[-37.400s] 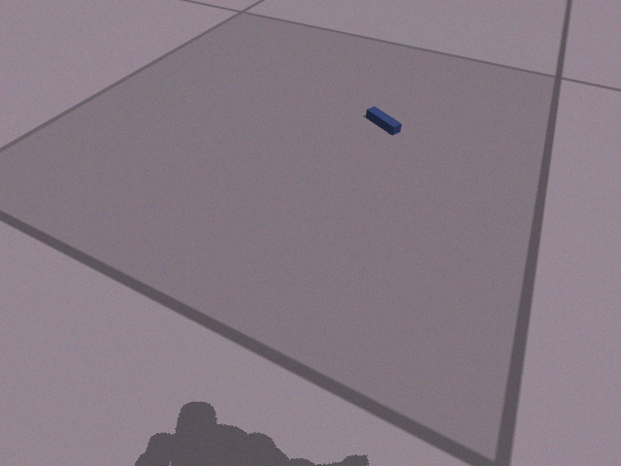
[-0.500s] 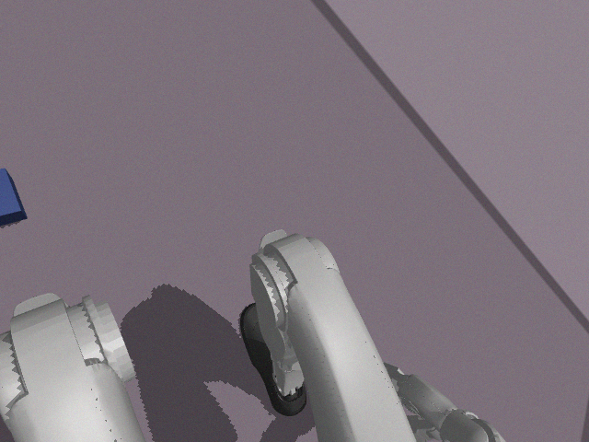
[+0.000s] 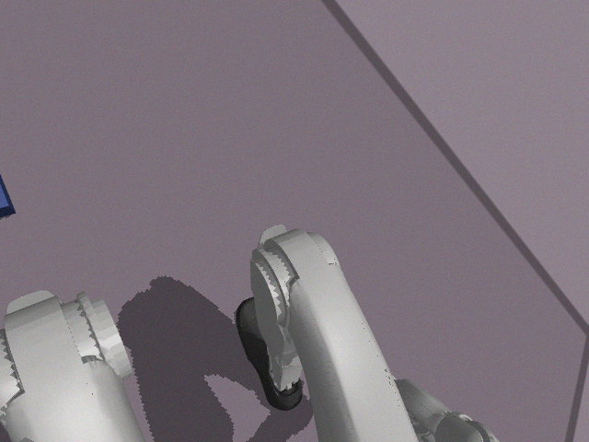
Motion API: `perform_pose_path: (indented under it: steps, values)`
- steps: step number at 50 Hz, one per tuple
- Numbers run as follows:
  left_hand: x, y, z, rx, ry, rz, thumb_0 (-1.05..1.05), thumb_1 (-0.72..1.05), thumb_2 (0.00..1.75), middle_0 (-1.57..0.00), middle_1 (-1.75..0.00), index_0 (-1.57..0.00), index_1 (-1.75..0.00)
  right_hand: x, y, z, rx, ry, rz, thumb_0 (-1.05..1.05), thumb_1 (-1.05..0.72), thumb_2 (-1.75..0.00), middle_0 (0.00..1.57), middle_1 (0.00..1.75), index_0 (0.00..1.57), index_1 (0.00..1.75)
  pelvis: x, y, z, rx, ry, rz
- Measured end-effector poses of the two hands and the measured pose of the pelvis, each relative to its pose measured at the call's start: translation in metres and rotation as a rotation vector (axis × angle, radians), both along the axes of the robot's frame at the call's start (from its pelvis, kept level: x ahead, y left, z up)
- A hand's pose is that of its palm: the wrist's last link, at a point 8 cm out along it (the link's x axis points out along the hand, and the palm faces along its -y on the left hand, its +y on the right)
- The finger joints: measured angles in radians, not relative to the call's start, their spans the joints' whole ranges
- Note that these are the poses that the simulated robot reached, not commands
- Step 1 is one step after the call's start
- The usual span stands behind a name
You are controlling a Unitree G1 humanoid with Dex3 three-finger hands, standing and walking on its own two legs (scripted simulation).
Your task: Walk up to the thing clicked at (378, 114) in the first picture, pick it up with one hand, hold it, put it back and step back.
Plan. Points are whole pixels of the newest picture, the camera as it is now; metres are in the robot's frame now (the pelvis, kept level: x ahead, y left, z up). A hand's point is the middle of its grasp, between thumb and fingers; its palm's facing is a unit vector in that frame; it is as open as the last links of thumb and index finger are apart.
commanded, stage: close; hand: left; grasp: from above
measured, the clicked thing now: out of the picture +0.43 +0.35 -0.27
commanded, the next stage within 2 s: settle in 1.76 s
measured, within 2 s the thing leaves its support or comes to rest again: neither
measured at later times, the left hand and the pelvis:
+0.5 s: hand out of the picture +0.41 +0.35 -0.25, palm faces -0.43 -0.19 -0.88, open 12.7 cm; pelvis -0.01 +0.00 +0.00, yaw +0 degrees
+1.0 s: hand out of the picture +0.41 +0.33 -0.25, palm faces -0.38 -0.15 -0.91, open 10.7 cm; pelvis +0.00 +0.00 +0.00, yaw +0 degrees
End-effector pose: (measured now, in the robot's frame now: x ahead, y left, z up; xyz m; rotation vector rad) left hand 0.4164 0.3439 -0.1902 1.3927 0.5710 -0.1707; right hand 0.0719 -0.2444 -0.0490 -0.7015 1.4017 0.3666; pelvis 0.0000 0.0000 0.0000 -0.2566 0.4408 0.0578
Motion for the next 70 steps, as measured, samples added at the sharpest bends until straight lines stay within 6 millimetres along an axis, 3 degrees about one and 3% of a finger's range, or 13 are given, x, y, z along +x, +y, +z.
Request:
perform_pose_path:
  steps: [12, 23, 30, 44, 51, 60, 70]
  values:
    - [-0.002, -0.012, 0.007, 0.047, -0.044, -0.030, 0.00, -0.38, 0.91, -0.16, -0.98, -0.17, -0.97, 0.003, -0.006, 0.004, -0.011, -0.058, 0.013, 0.00, -0.90, -0.90, 0.20, 0.30, 0.20, 0.30, -0.007, 0.000, -0.001, 0.006, -0.018, -0.007]
    - [-0.003, 0.005, 0.004, 0.046, -0.006, 0.077, 0.00, -0.29, 0.82, -0.22, -0.93, -0.24, -0.91, -0.007, -0.012, 0.011, -0.031, -0.041, -0.003, 0.00, -0.90, -0.90, 0.20, 0.30, 0.20, 0.30, -0.007, 0.000, 0.000, 0.007, -0.009, -0.006]
    - [-0.004, 0.005, -0.001, 0.020, 0.029, 0.031, 0.00, -0.22, 0.78, -0.27, -0.90, -0.29, -0.88, -0.011, -0.006, 0.007, -0.027, -0.005, -0.006, 0.01, -0.90, -0.90, 0.20, 0.30, 0.20, 0.30, -0.005, 0.001, 0.000, 0.001, -0.012, -0.003]
    - [-0.004, -0.014, 0.001, 0.040, -0.055, -0.061, 0.00, -0.06, 0.71, -0.38, -0.83, -0.40, -0.81, 0.011, 0.000, 0.001, 0.001, -0.049, 0.030, 0.00, -0.90, -0.90, 0.20, 0.30, 0.20, 0.30, -0.005, 0.001, 0.001, -0.001, -0.013, -0.009]
    - [0.001, -0.005, 0.001, 0.057, -0.056, 0.044, 0.00, 0.00, 0.66, -0.43, -0.79, -0.46, -0.76, 0.011, -0.006, 0.008, -0.003, -0.061, 0.029, 0.00, -0.90, -0.90, 0.20, 0.30, 0.20, 0.30, -0.005, 0.001, 0.002, 0.003, 0.000, -0.008]
    - [-0.001, 0.016, -0.001, 0.046, 0.033, 0.102, 0.00, 0.05, 0.60, -0.47, -0.77, -0.51, -0.73, -0.006, -0.013, 0.012, -0.039, -0.004, -0.012, 0.00, -0.91, -0.90, 0.20, 0.30, 0.20, 0.30, -0.003, 0.001, 0.002, -0.001, 0.010, -0.003]
    - [-0.004, 0.004, 0.002, -0.018, 0.008, -0.013, 0.00, 0.14, 0.59, -0.52, -0.76, -0.56, -0.71, -0.006, 0.001, 0.005, -0.021, 0.010, -0.005, 0.01, -0.90, -0.90, 0.20, 0.30, 0.20, 0.30, -0.004, 0.002, 0.003, -0.009, -0.008, -0.003]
